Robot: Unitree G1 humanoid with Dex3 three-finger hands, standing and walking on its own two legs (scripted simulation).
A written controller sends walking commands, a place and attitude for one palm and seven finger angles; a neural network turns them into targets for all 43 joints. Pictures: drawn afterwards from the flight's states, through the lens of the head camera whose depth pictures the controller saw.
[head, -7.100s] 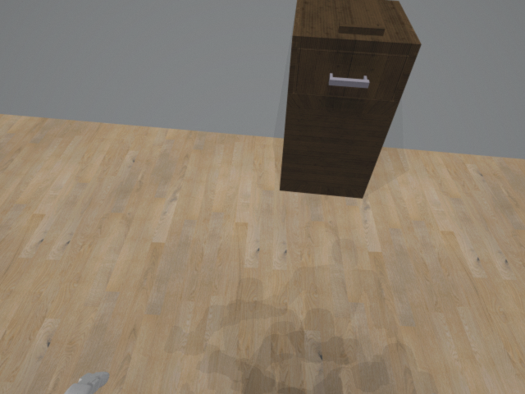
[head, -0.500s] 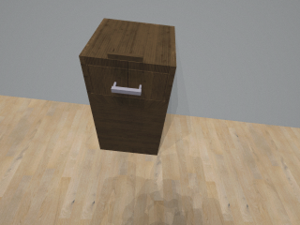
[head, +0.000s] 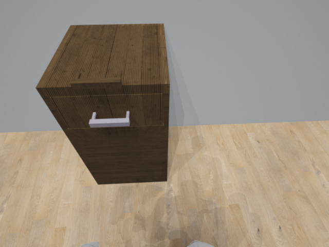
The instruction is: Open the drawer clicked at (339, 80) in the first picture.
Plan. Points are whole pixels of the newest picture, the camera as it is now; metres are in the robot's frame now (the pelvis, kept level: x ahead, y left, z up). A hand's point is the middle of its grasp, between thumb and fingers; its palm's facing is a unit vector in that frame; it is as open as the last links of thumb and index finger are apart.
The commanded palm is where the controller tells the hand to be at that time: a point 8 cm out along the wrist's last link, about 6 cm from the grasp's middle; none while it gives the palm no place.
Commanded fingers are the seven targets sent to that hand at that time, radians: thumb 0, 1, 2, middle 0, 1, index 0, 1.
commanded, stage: come to a stop and stand still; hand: left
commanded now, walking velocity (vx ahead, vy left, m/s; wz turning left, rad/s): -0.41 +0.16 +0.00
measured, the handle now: (110, 118) +0.55 +0.21 -0.08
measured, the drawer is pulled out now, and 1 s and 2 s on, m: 0.00 0.00 0.00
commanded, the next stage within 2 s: look again from close up in 1.32 s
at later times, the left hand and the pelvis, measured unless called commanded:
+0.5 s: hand out of the picture +0.09 +0.23 -0.16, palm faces +0.07 -0.97 -0.22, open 7.4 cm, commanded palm none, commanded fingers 0.00 0.90 0.90 -0.20 -0.30 -0.20 -0.30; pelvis +0.03 +0.03 +0.01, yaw +0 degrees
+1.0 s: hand out of the picture +0.02 +0.20 -0.14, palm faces +0.00 -0.97 -0.24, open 7.4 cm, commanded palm none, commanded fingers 0.00 0.90 0.90 -0.20 -0.30 -0.20 -0.30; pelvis +0.00 +0.03 +0.03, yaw -1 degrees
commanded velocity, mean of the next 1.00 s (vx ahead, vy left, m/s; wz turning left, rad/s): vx -0.09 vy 0.04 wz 0.00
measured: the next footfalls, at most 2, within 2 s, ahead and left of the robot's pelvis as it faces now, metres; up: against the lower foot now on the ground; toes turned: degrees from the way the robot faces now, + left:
left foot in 0.48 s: +0.05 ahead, +0.14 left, +0.00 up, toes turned -4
right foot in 0.82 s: +0.02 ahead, -0.05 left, +0.00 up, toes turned -3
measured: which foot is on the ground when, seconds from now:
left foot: down 0.00-0.00, up 0.02-0.46, down 0.48-1.00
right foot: down 0.00-0.50, up 0.52-0.80, down 0.82-1.00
